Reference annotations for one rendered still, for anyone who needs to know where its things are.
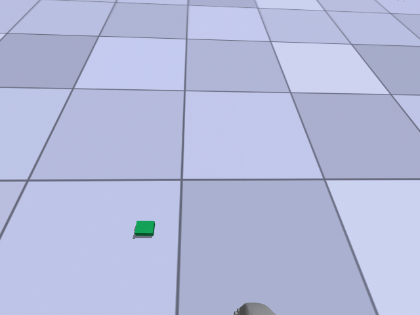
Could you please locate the small box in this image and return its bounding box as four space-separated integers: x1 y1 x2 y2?
135 221 155 236

